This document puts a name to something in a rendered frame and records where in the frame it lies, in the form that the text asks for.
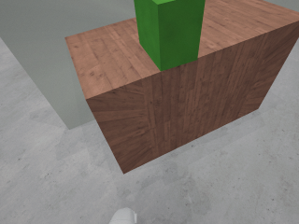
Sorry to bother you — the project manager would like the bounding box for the left robot thigh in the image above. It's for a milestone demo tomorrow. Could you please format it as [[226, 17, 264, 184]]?
[[108, 208, 137, 224]]

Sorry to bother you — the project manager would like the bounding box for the carton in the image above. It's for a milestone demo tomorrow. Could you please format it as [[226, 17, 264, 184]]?
[[134, 0, 206, 72]]

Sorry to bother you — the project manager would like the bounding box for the pedestal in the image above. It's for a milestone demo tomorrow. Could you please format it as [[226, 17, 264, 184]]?
[[64, 0, 299, 174]]

